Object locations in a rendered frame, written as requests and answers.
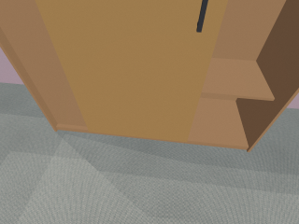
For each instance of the wardrobe door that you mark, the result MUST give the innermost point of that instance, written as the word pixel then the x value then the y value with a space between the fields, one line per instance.
pixel 22 24
pixel 136 67

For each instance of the handle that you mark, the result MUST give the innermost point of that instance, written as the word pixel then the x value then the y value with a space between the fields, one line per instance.
pixel 201 16

